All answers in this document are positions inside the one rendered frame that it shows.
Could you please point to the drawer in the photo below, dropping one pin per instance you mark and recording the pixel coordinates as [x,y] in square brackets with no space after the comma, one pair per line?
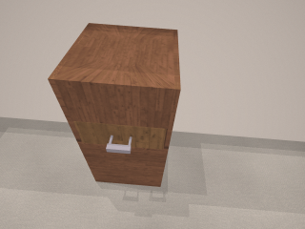
[100,133]

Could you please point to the cabinet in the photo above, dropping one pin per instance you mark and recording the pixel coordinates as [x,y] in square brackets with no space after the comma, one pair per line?
[121,75]

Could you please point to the handle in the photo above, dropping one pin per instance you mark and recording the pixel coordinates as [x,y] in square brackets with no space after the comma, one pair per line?
[119,148]

